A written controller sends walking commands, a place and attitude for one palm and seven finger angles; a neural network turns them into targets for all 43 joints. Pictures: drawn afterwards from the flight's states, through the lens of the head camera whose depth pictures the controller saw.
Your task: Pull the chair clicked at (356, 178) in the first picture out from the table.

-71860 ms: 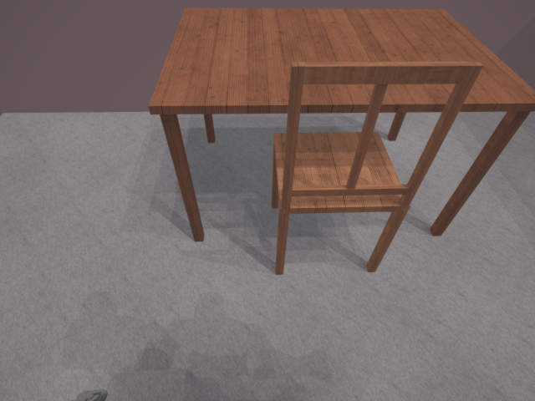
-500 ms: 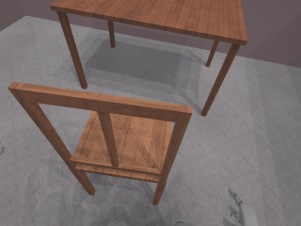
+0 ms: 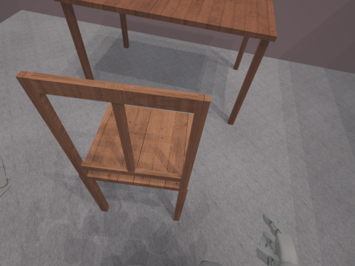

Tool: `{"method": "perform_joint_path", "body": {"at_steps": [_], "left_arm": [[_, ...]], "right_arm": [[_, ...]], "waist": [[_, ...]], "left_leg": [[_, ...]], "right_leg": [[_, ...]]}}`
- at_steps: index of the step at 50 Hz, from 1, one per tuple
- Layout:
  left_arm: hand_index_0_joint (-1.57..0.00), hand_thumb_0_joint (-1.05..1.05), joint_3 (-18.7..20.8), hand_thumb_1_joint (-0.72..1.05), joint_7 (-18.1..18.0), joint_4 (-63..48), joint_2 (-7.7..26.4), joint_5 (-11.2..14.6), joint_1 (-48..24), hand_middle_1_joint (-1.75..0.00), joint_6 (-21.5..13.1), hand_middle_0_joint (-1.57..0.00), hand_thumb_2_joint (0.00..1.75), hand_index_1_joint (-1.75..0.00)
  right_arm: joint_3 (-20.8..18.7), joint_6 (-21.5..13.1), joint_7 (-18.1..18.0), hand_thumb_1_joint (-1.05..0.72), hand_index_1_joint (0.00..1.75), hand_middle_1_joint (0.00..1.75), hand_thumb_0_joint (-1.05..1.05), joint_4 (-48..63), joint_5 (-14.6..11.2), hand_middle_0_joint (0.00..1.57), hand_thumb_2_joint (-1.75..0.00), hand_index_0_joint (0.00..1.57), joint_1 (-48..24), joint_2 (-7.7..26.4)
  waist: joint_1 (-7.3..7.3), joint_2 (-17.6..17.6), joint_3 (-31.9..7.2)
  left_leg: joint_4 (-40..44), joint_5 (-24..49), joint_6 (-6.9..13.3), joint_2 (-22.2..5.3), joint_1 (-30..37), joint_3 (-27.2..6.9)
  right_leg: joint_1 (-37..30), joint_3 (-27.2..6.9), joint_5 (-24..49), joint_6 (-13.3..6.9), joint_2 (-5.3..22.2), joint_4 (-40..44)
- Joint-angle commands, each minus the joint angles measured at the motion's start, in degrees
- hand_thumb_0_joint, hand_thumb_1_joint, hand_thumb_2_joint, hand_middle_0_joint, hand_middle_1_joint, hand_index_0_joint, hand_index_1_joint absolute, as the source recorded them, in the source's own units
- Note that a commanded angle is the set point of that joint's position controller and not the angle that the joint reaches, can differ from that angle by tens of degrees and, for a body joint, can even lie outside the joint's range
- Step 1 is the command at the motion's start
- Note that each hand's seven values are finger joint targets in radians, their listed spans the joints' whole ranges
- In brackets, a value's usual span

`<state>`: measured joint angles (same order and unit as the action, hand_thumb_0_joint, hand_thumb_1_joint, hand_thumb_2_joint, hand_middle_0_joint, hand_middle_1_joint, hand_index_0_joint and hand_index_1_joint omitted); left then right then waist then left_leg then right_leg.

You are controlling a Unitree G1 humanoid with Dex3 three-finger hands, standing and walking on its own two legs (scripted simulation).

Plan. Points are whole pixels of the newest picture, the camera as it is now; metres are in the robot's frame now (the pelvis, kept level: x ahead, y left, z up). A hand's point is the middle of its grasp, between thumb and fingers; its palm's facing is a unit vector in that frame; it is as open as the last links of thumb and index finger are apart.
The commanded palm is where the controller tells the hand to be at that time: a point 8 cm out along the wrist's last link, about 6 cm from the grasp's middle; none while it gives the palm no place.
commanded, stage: stop stepping back and stand still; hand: left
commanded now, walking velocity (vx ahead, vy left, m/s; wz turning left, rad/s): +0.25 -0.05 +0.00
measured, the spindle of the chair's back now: (126, 142) +0.44 +0.17 -0.07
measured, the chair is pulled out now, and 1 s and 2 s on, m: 0.63 0.63 0.63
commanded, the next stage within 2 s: let the arm hang, fingers relaxed in 0.70 s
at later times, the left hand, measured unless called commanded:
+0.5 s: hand out of the picture +0.11 +0.25 +0.17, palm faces +0.40 -0.78 -0.48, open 7.4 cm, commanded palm +0.05 +0.28 +0.18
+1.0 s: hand out of the picture +0.07 +0.17 -0.11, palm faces +0.04 -0.97 -0.26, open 7.4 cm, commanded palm none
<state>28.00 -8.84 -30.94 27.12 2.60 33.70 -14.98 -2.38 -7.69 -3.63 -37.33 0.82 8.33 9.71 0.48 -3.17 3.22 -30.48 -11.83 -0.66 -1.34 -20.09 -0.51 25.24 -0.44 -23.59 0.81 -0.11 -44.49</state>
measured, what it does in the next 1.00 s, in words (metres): steps on the spot: right foot, then left foot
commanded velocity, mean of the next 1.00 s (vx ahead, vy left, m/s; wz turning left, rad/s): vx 0.13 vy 0.02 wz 0.00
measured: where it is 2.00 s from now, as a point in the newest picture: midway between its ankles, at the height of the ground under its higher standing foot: outside the picture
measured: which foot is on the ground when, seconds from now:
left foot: down 0.00-0.16, up 0.18-0.32, down 0.34-1.00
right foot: up 0.00-0.10, down 0.12-1.00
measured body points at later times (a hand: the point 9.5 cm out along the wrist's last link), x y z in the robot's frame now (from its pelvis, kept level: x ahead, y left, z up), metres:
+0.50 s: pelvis -0.09 -0.02 +0.01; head -0.11 +0.00 +0.45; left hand +0.09 +0.28 +0.19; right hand +0.02 -0.27 -0.08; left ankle -0.07 +0.09 -0.73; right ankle -0.09 -0.14 -0.72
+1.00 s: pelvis -0.08 -0.02 +0.00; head -0.08 -0.03 +0.45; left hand +0.07 +0.22 -0.09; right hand +0.05 -0.25 -0.12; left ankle -0.07 +0.09 -0.73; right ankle -0.10 -0.14 -0.73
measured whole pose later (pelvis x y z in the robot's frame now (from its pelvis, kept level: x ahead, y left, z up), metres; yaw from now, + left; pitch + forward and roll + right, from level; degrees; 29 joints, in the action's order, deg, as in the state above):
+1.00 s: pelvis -0.08 -0.02 +0.00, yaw +0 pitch +0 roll +0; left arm 2.4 -1.6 32.3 11.0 -1.6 14.1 3.2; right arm 0.6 -1.3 0.4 -46.9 1.1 9.2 11.4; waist 1.0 0.5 -0.5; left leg -30.7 -15.0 0.9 1.3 -15.5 -0.2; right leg 13.3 2.2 -18.1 0.0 1.6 -31.6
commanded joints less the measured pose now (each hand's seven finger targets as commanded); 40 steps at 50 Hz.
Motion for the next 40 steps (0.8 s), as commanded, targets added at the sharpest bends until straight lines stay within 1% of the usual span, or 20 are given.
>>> {"method": "perform_joint_path", "body": {"at_steps": [1,4,5,6,7,8,9,12,15,16,18,19,20,23,27,29,31,37,39,40], "left_arm": [[-0.20,0.00,4.3,0.90,-0.8,-18.4,6.9,0.3,0.7,-0.30,-4.6,-0.20,0.90,-0.30],[-0.20,0.00,4.9,0.90,-1.2,-14.7,7.2,0.6,0.6,-0.30,-2.1,-0.20,0.90,-0.30],[-0.20,0.00,6.2,0.90,-1.5,-12.2,8.6,0.2,-0.8,-0.30,-2.0,-0.20,0.90,-0.30],[-0.20,0.00,6.4,0.90,-1.8,-10.1,8.9,0.0,-3.0,-0.30,-1.8,-0.20,0.90,-0.30],[-0.20,0.00,6.6,0.90,-1.9,-9.6,10.3,-0.5,-5.9,-0.30,-1.3,-0.20,0.90,-0.30],[-0.20,0.00,4.8,0.90,-2.1,-8.2,8.9,-0.3,-5.5,-0.30,0.1,-0.20,0.90,-0.30],[-0.20,0.00,3.8,0.90,-2.2,-6.2,7.9,-0.2,-5.4,-0.30,0.9,-0.20,0.90,-0.30],[-0.20,0.00,2.5,0.90,-1.6,-5.5,8.0,-0.3,-8.4,-0.30,0.9,-0.20,0.90,-0.30],[-0.20,0.00,2.3,0.90,-1.7,-5.6,7.2,-1.4,-7.9,-0.30,-0.2,-0.20,0.90,-0.30],[-0.20,0.00,2.1,0.90,-1.8,-7.1,7.0,-1.3,-8.2,-0.30,-0.7,-0.20,0.90,-0.30],[-0.20,0.00,2.8,0.90,-1.5,-8.1,7.2,-1.4,-5.0,-0.30,-1.6,-0.20,0.90,-0.30],[-0.20,0.00,3.3,0.90,-1.0,-6.9,7.6,-2.2,-4.1,-0.30,-1.2,-0.20,0.90,-0.30],[-0.20,0.00,3.1,0.90,-0.8,-8.0,7.5,-2.6,-5.5,-0.30,-0.9,-0.20,0.90,-0.30],[-0.20,0.00,3.2,0.90,-0.6,-7.7,7.3,-2.4,-4.6,-0.30,-2.0,-0.20,0.90,-0.30],[-0.20,0.00,4.3,0.90,-0.8,-6.8,7.8,-1.2,-4.9,-0.30,-2.9,-0.20,0.90,-0.30],[-0.20,0.00,2.5,0.90,-0.7,-5.9,5.6,-0.9,-4.2,-0.30,-1.8,-0.20,0.90,-0.30],[-0.20,0.00,2.8,0.90,-0.9,-5.5,6.4,-0.6,-4.8,-0.30,-1.2,-0.20,0.90,-0.30],[-0.20,0.00,2.1,0.90,-1.0,-6.4,6.5,-0.5,-6.3,-0.30,-0.9,-0.20,0.90,-0.30],[-0.20,0.00,2.1,0.90,-1.0,-6.7,6.4,-0.5,-5.3,-0.30,-0.9,-0.20,0.90,-0.30],[-0.20,0.00,-21.7,0.90,6.5,36.7,-9.9,-6.2,-5.7,-0.30,10.2,-0.20,0.90,-0.30]], "right_arm": [[-2.9,-4.6,0.9,-0.90,0.30,0.30,0.00,7.1,-0.3,0.20,-0.90,0.20,0.3,9.3],[-1.4,-3.4,0.9,-0.90,0.30,0.30,0.00,8.6,-1.3,0.20,-0.90,0.20,0.0,9.5],[-0.9,-3.1,0.5,-0.90,0.30,0.30,0.00,8.6,-1.5,0.20,-0.90,0.20,0.0,9.2],[-0.5,-2.8,0.2,-0.90,0.30,0.30,0.00,8.8,-1.5,0.20,-0.90,0.20,0.5,8.6],[-1.0,-2.2,0.0,-0.90,0.30,0.30,0.00,8.6,-1.5,0.20,-0.90,0.20,1.4,8.7],[-2.2,-1.5,-0.5,-0.90,0.30,0.30,0.00,8.7,-1.8,0.20,-0.90,0.20,1.4,9.5],[-1.7,-1.0,-0.4,-0.90,0.30,0.30,0.00,8.0,-1.4,0.20,-0.90,0.20,1.4,9.3],[-0.3,-0.1,-0.3,-0.90,0.30,0.30,0.00,8.2,-1.3,0.20,-0.90,0.20,-0.7,8.7],[-0.5,-1.9,-0.9,-0.90,0.30,0.30,0.00,8.6,-1.3,0.20,-0.90,0.20,-0.3,8.7],[-0.7,-2.7,-1.0,-0.90,0.30,0.30,0.00,8.7,-1.1,0.20,-0.90,0.20,0.6,9.2],[-1.4,-3.6,-0.7,-0.90,0.30,0.30,0.00,9.5,-1.8,0.20,-0.90,0.20,0.3,9.9],[-0.9,-3.5,-0.5,-0.90,0.30,0.30,0.00,9.2,-1.6,0.20,-0.90,0.20,-0.7,9.0],[-1.1,-3.4,-0.4,-0.90,0.30,0.30,0.00,10.1,-1.6,0.20,-0.90,0.20,-1.3,8.2],[-1.2,-4.1,0.0,-0.90,0.30,0.30,0.00,9.3,-1.9,0.20,-0.90,0.20,0.6,8.7],[-1.2,-4.4,-0.3,-0.90,0.30,0.30,0.00,6.9,-1.2,0.20,-0.90,0.20,2.5,9.1],[-2.1,-3.9,-0.3,-0.90,0.30,0.30,0.00,7.6,-1.7,0.20,-0.90,0.20,1.9,9.4],[-1.7,-3.6,-0.4,-0.90,0.30,0.30,0.00,7.3,-1.3,0.20,-0.90,0.20,1.5,9.2],[-1.1,-3.3,-0.5,-0.90,0.30,0.30,0.00,7.5,-1.8,0.20,-0.90,0.20,-1.1,8.7],[-1.1,-2.9,-0.4,-0.90,0.30,0.30,0.00,7.9,-1.8,0.20,-0.90,0.20,-1.2,8.6],[-1.7,-2.2,4.8,-0.90,0.30,0.30,0.00,-4.3,-1.0,0.20,-0.90,0.20,0.3,11.5]], "waist": [[-0.92,18.2,-12.9],[-0.54,16.9,-9.5],[-0.16,13.4,-8.4],[0.60,7.7,-6.8],[0.81,-0.1,-7.1],[1.05,-7.0,-6.0],[1.25,-8.2,-4.5],[1.76,-5.1,-2.7],[0.81,-3.0,-1.9],[0.80,0.0,-1.2],[-0.37,15.1,-2.5],[-0.09,23.1,-2.5],[0.08,24.3,0.5],[-0.54,11.0,0.7],[1.21,11.4,-3.6],[1.00,2.9,-4.2],[1.36,-0.9,-3.9],[0.37,7.4,-4.8],[0.22,6.2,-5.9],[2.05,4.1,-5.0]], "left_leg": [[5.8,32.0,7.2,-15.9,9.4,-8.4],[5.9,-5.5,4.7,-11.1,-1.5,-6.3],[4.7,-16.0,3.1,-8.2,-4.4,-4.5],[0.0,-20.5,1.3,-4.2,-4.6,-1.2],[-7.3,-22.8,-0.3,-0.5,-2.2,2.0],[-18.8,-17.2,-0.5,1.3,2.7,1.0],[-26.3,-13.1,-0.1,1.9,4.8,0.6],[-18.6,-12.9,1.6,0.5,6.9,0.0],[5.5,-14.3,2.9,0.9,5.7,1.6],[12.9,-14.9,3.7,-0.5,4.1,-0.8],[19.7,-15.7,6.8,-8.8,3.4,-12.5],[24.4,-29.8,7.7,-12.1,-4.7,-16.8],[25.8,-35.0,9.0,-12.6,-13.4,-17.4],[15.6,-22.4,7.0,-8.9,-11.1,-11.3],[11.1,-17.7,4.5,-4.4,-3.9,-7.5],[6.8,-17.7,4.3,-2.2,-0.7,-5.0],[4.0,-12.0,4.0,-1.4,2.4,-3.4],[10.5,2.5,4.1,-5.5,6.3,-6.5],[9.8,7.4,3.6,-5.5,6.6,-6.2],[-0.3,24.1,2.9,-4.2,5.0,-3.9]], "right_leg": [[-6.8,-0.1,0.9,-0.8,2.3,3.7],[-16.7,2.5,6.3,0.4,2.0,19.0],[-19.0,2.4,7.8,0.1,2.5,22.6],[-15.9,-1.3,4.7,-1.9,5.3,25.9],[-8.2,-8.3,-10.5,-4.0,9.3,29.4],[2.2,-18.2,-20.3,-7.4,15.2,34.7],[6.9,-18.8,-20.9,-9.0,18.0,36.6],[8.6,-8.5,-16.6,-6.9,16.1,33.5],[-2.7,-6.4,-13.7,-4.8,11.4,29.8],[-6.9,-5.2,-10.9,-3.9,9.3,25.8],[-8.8,0.9,-2.3,-1.2,2.0,11.3],[-11.4,3.1,-2.6,-0.4,1.4,3.2],[-15.3,2.9,0.2,-0.2,0.9,-2.0],[-19.8,3.0,4.0,-0.6,1.4,17.0],[-19.5,-1.2,5.0,-3.3,3.6,24.2],[-14.0,-7.7,-3.4,-4.2,4.8,27.2],[-11.9,-10.5,-1.8,-5.2,7.6,29.8],[-16.2,-4.0,15.6,-2.4,4.1,23.6],[-18.9,-3.7,20.9,-2.3,4.4,23.3],[-10.6,1.2,34.0,-1.9,6.2,12.1]]}}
